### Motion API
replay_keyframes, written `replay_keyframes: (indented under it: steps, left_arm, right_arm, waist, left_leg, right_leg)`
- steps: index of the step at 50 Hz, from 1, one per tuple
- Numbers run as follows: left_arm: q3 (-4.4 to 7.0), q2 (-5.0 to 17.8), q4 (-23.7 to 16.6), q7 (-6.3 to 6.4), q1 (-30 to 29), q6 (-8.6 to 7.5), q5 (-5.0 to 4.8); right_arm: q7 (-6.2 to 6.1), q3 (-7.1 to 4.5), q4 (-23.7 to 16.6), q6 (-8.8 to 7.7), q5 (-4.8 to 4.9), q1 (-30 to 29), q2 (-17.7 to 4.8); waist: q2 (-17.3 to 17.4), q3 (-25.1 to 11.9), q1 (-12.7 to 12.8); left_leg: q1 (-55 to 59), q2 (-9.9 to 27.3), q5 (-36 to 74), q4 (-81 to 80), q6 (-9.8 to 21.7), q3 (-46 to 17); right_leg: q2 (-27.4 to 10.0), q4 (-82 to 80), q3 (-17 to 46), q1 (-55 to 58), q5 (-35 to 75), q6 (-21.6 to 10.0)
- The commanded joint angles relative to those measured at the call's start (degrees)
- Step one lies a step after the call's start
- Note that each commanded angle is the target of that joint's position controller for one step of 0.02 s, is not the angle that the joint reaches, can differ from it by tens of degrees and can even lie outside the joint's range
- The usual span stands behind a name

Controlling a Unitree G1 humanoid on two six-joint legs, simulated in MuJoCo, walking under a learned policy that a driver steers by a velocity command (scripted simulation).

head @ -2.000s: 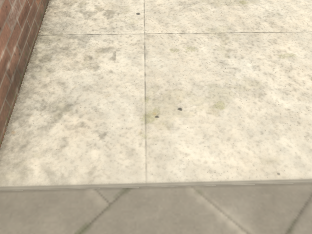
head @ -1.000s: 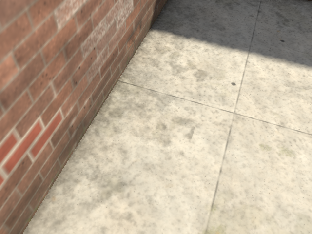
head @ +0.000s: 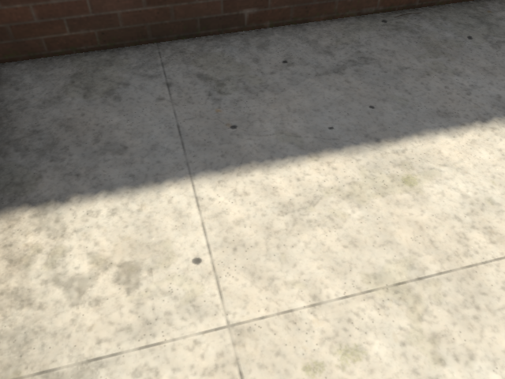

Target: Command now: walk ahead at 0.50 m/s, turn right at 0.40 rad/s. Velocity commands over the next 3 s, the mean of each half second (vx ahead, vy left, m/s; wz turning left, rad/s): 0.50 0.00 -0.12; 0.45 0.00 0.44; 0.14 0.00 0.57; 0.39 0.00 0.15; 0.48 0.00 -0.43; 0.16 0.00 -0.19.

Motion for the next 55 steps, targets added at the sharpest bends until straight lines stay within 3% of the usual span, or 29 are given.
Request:
replay_keyframes:
  steps: [1,5,8,14,16,17,18,19,20,21,22,23,24,26,29,32,36,40,42,44,45,46,47,48,49,50,51,53,55]
  left_arm:
    - [1.47,5.31,-5.36,-0.45,-3.22,-0.99,0.25]
    - [0.29,2.04,-6.19,-0.89,-6.25,-1.07,0.74]
    - [-0.77,0.59,-7.11,-1.24,-11.49,-1.83,0.95]
    - [-0.69,2.07,-9.62,-2.29,-19.11,-2.52,0.04]
    - [-0.06,3.29,-9.11,-2.41,-16.92,-2.33,0.28]
    - [0.87,4.69,-8.09,-2.04,-12.76,-2.29,0.57]
    - [2.38,7.33,-5.59,-1.48,-4.63,-2.14,0.83]
    - [3.76,11.89,-3.95,-0.6,6.08,-1.76,1.52]
    - [4.03,14.82,-3.3,-0.85,7.34,-1.55,1.74]
    - [2.53,8.91,-3.56,-1.29,6.26,-1.94,1.4]
    - [1.77,7.1,-3.57,-1.46,2.81,-2.42,1.11]
    - [1.25,5.54,-3.62,-1.69,-0.99,-2.82,1.2]
    - [0.9,3.86,-3.71,-1.91,-4.07,-3.35,1.48]
    - [0.88,2.63,-2.83,-1.9,-6.31,-4.52,1.95]
    - [1.41,3.54,-0.81,-1.4,-5.91,-5.48,2.31]
    - [1.7,4.49,0.76,-0.74,-5.14,-5.39,2.46]
    - [2.14,6.29,2.67,0.04,-2.81,-4.81,1.85]
    - [2.64,7.45,4.96,0.32,0.49,-3.02,0.86]
    - [2.99,8.87,4.92,0.71,-0.39,-2.04,0.59]
    - [3.25,10.17,4.12,1.51,-2.28,-0.71,0.54]
    - [3.04,10.06,3.51,1.83,-3.56,-0.56,0.13]
    - [1.9,6.75,2.14,1.7,-1.42,-1.42,1.92]
    - [-0.25,1.12,0.02,0.47,4.64,-3.02,2.75]
    - [0.99,7.07,0.5,-0.29,-0.83,-4.48,1.19]
    - [1.0,7.17,-1.62,-0.3,-5.79,-4.82,-0.48]
    - [0.94,6.22,-1.3,0.43,-6.75,-4.63,0.22]
    - [1.42,7.06,-0.99,1.12,-6.72,-3.93,1.42]
    - [1.67,6.62,-1.17,1.41,-4.77,-2.16,1.8]
    - [1.2,4.83,-1.2,1.7,-3.97,-1.34,2.07]
  right_arm:
    - [-0.39,-1.29,-0.52,-0.27,-0.93,4.75,-5.34]
    - [-0.54,-1.85,1.83,-0.99,0.32,5.82,-7.27]
    - [-0.81,-2.11,3.3,-0.65,1.25,6.49,-9.0]
    - [-0.73,-2.23,7.3,0.83,2.52,11.4,-11.24]
    - [-0.73,-2.27,8.33,1.52,2.88,11.11,-12.03]
    - [-0.67,-2.31,8.57,1.99,3.35,10.44,-12.44]
    - [-0.65,-1.56,8.79,2.16,3.04,10.95,-10.83]
    - [-0.64,0.02,7.01,1.93,1.29,10.4,-7.53]
    - [-0.43,1.72,6.18,0.95,1.47,16.31,-1.74]
    - [-0.06,-0.02,7.11,0.66,2.59,12.94,-8.53]
    - [0.19,-0.75,5.6,0.47,3.5,8.99,-10.23]
    - [-0.04,-0.69,5.51,0.71,3.14,7.26,-9.37]
    - [-0.41,-1.05,5.79,1.1,2.38,7.1,-8.72]
    - [-0.65,-1.01,6.65,2.55,2.46,9.31,-6.6]
    - [-0.88,-0.96,5.6,3.91,2.39,7.23,-4.79]
    - [-0.39,-0.88,4.12,3.83,2.01,3.55,-4.27]
    - [1.05,-0.02,1.17,3.52,1.6,-4.27,-2.81]
    - [2.51,0.2,-2.6,3.47,1.78,-9.62,-2.82]
    - [3.06,-0.45,-3.7,3.62,1.9,-8.61,-4.09]
    - [2.95,-2.32,-2.4,3.81,1.64,0.24,-7.33]
    - [2.18,-4.04,-0.44,3.71,1.39,8.93,-10.46]
    - [0.65,-5.37,0.37,4.26,1.17,13.43,-15.56]
    - [0.45,-5.57,-2.63,4.14,0.39,9.29,-19.5]
    - [0.71,-4.57,-3.61,4.22,0.48,10.63,-15.24]
    - [0.74,-3.88,-3.86,3.87,0.77,7.62,-12.69]
    - [0.68,-3.56,-3.71,3.66,1.62,4.62,-10.98]
    - [0.22,-3.12,-4.22,3.76,1.9,2.25,-9.12]
    - [-0.1,-3.15,-5.27,4.12,0.6,0.31,-9.33]
    - [-0.57,-3.57,-5.22,4.25,0.45,0.26,-10.54]
  waist:
    - [8.57,0.05,-2.67]
    - [7.29,0.48,-2.09]
    - [5.7,1.13,-3.61]
    - [6.78,2.03,-5.06]
    - [7.36,0.93,-2.9]
    - [7.42,-1.28,-0.11]
    - [6.18,-6.45,3.63]
    - [-1.08,-15.05,7.77]
    - [-15.4,-21.57,4.14]
    - [-7.14,-16.88,6.04]
    - [-5.47,-9.47,4.97]
    - [-2.45,-5.95,2.9]
    - [-2.59,-3.1,1.38]
    - [-3.98,-2.14,-1.04]
    - [-1.9,0.22,-1.65]
    - [-1.06,1.59,-0.95]
    - [0.39,4.07,1.99]
    - [0.4,5.17,3.3]
    - [-1.39,2.94,1.48]
    - [-3.24,-2.31,-3.79]
    - [-1.87,-6.68,-8.57]
    - [7.82,-12.07,-8.28]
    - [18.09,-22.57,-2.06]
    - [6.41,-26.9,-7.21]
    - [4.99,-18.9,-6.32]
    - [0.42,-10.63,-3.69]
    - [0.85,-7.87,-2.13]
    - [3.37,-6.17,0.61]
    - [4.5,-6.96,1.36]
  left_leg:
    - [14.32,15.49,-6.27,-17.27,9.28,-19.98]
    - [13.03,15.14,4.89,-20.58,11.48,-13.03]
    - [12.84,13.67,10.85,-21.4,10.45,-7.58]
    - [18.42,16.36,13.59,-19.21,8.66,-5.78]
    - [20.52,16.91,19.81,-16.04,7.8,-4.87]
    - [19.69,15.41,28.11,-10.69,6.59,-2.96]
    - [15.65,12.55,31.61,-0.51,5.03,-1.05]
    - [3.44,8.97,15.36,18.17,2.51,1.22]
    - [-15.61,-0.35,-21.68,35.87,0.15,-1.45]
    - [-22.0,2.29,-22.91,42.73,0.89,-8.06]
    - [-24.34,4.48,-17.57,42.93,1.66,-7.67]
    - [-22.2,6.97,-12.44,40.62,1.35,-6.6]
    - [-20.04,8.39,-8.53,37.57,0.68,-6.51]
    - [-14.96,9.55,-4.26,36.26,-0.38,-6.66]
    - [-17.87,9.39,0.6,33.15,-1.64,-7.65]
    - [-19.81,8.68,9.04,24.1,-2.0,-7.68]
    - [-18.34,7.8,15.84,12.54,-0.86,-2.82]
    - [-20.95,6.6,10.47,7.14,1.51,0.39]
    - [-16.44,3.75,4.92,6.42,3.48,3.57]
    - [-4.92,-1.18,1.07,5.99,5.69,6.6]
    - [8.46,-2.7,8.28,0.37,7.66,5.23]
    - [26.0,6.84,26.75,1.18,11.28,-8.89]
    - [44.08,23.17,35.04,-2.01,25.88,-40.74]
    - [42.58,22.07,36.02,-4.9,24.01,-38.26]
    - [35.57,19.67,36.48,-5.15,21.41,-29.05]
    - [25.7,16.14,35.45,-6.49,18.43,-23.17]
    - [19.07,14.56,33.95,-7.89,17.03,-20.28]
    - [9.47,12.12,35.68,-10.3,16.64,-17.94]
    - [6.48,10.75,39.91,-10.07,16.39,-15.52]
  right_leg:
    - [-6.79,0.92,1.44,-17.72,6.19,0.4]
    - [-8.31,-10.27,-1.05,-17.05,10.64,1.38]
    - [-8.33,-22.24,-3.63,-14.15,19.72,1.61]
    - [-5.92,-33.91,-5.52,-9.42,22.32,-0.05]
    - [-4.45,-36.58,-7.14,-4.5,19.57,-1.64]
    - [-2.99,-38.97,-8.49,2.85,19.44,-2.88]
    - [-2.86,-39.45,-8.25,15.8,20.1,-4.4]
    - [-14.63,-38.03,4.65,32.97,21.9,-7.98]
    - [-26.19,-45.89,29.93,45.3,8.88,-15.64]
    - [-25.08,-48.47,30.25,41.2,3.21,-14.31]
    - [-23.54,-49.7,21.8,34.32,6.24,-12.45]
    - [-20.94,-51.53,15.5,27.51,10.91,-11.25]
    - [-18.49,-53.33,10.04,22.36,15.1,-10.19]
    - [-16.68,-56.59,3.89,16.7,20.73,-9.45]
    - [-16.82,-58.8,-2.47,14.86,27.55,-9.8]
    - [-15.98,-59.73,-8.08,16.1,29.55,-9.01]
    - [-16.1,-60.53,-13.8,18.29,30.62,-7.59]
    - [-18.54,-56.16,-16.35,27.38,38.11,-6.76]
    - [-18.83,-50.35,-17.97,29.78,54.54,-5.58]
    - [-17.45,-35.51,-18.88,28.82,72.86,-3.62]
    - [-14.88,-22.75,-19.78,22.73,68.47,-1.14]
    - [-10.28,-4.39,-19.15,6.88,34.29,2.48]
    - [2.24,17.58,-10.6,-14.31,-13.54,6.3]
    - [-0.98,19.14,0.4,-16.03,-12.32,4.83]
    - [-3.39,15.8,-0.19,-17.89,-8.24,3.56]
    - [-5.5,10.47,-1.57,-18.05,-4.63,3.73]
    - [-7.02,6.55,-1.73,-15.83,-2.01,4.04]
    - [-6.9,2.72,-1.9,-9.66,0.55,4.87]
    - [-5.85,-2.66,-2.72,-8.57,2.91,6.21]
Next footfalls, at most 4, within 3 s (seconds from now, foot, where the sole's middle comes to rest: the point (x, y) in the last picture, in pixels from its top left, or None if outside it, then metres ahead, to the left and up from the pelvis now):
0.36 right None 0.34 -0.16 -0.77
0.90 left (231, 324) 0.64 0.09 -0.77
1.40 right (287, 272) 0.80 -0.07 -0.77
1.78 left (197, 301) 0.70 0.19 -0.77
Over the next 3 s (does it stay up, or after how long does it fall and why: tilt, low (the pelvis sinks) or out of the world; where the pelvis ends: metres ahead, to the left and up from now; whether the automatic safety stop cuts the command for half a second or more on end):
stays up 1.18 0.33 0.00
